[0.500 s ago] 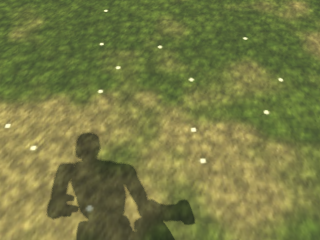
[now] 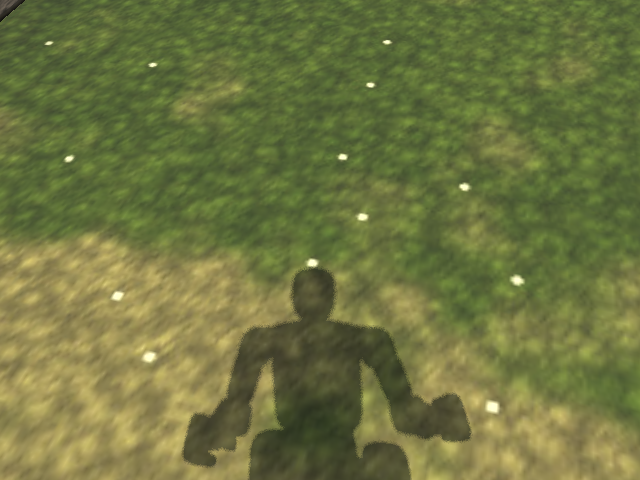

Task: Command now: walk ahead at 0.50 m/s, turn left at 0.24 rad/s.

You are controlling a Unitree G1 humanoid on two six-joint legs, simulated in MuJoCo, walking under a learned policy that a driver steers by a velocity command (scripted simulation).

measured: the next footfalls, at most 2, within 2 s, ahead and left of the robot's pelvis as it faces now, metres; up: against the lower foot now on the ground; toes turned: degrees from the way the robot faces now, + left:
left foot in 0.28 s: +0.31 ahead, +0.15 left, +0.00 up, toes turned +3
right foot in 0.82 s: +0.59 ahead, -0.11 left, +0.00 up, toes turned -15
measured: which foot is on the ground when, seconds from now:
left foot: up 0.00-0.26, down 0.28-0.82, up 0.84-1.00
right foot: down 0.00-0.30, up 0.32-0.80, down 0.82-1.00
